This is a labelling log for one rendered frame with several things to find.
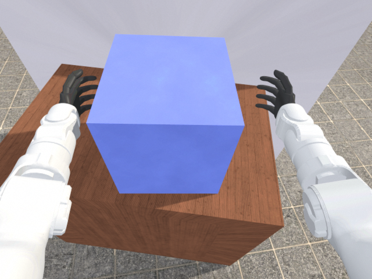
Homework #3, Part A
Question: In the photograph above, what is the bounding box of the pedestal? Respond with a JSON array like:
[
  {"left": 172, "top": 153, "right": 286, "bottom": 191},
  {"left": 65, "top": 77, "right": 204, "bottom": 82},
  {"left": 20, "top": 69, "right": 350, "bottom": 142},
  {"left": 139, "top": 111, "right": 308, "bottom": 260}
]
[{"left": 0, "top": 64, "right": 284, "bottom": 266}]

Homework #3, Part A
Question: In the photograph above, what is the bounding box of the right robot upper arm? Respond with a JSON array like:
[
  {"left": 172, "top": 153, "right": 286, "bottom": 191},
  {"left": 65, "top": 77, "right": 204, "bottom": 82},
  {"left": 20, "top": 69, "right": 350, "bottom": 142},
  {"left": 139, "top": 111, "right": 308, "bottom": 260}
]
[{"left": 302, "top": 178, "right": 372, "bottom": 279}]

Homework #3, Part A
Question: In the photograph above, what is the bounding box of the robot left forearm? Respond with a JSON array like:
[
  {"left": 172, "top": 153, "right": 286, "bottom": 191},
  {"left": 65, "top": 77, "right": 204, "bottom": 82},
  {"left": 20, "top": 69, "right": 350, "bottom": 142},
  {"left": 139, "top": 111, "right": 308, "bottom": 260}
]
[{"left": 0, "top": 103, "right": 81, "bottom": 200}]

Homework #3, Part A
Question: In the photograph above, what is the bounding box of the robot left hand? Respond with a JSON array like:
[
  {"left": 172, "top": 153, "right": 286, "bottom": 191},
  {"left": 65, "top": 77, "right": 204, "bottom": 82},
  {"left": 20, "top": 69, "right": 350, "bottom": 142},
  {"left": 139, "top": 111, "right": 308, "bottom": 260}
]
[{"left": 59, "top": 69, "right": 98, "bottom": 117}]

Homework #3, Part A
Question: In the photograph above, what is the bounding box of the left robot upper arm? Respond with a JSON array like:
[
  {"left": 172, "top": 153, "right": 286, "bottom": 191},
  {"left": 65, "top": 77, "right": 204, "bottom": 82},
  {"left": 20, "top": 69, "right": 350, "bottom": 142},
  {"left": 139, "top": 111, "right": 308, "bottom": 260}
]
[{"left": 0, "top": 176, "right": 72, "bottom": 279}]

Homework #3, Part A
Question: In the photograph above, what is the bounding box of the robot right hand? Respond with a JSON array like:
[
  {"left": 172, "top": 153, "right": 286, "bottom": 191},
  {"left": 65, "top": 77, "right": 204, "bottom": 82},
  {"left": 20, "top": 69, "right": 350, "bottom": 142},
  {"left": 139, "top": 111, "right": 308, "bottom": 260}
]
[{"left": 255, "top": 70, "right": 295, "bottom": 118}]

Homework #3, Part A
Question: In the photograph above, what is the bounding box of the robot right forearm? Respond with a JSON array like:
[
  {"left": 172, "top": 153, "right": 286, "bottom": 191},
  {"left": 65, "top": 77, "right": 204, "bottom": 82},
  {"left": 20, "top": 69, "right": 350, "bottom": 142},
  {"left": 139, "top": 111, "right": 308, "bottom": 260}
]
[{"left": 276, "top": 103, "right": 372, "bottom": 193}]

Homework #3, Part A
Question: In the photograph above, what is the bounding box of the carton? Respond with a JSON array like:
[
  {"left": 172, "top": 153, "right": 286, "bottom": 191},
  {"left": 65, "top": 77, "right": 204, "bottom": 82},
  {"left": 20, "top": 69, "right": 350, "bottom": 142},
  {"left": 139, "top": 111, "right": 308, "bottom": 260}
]
[{"left": 86, "top": 34, "right": 245, "bottom": 194}]

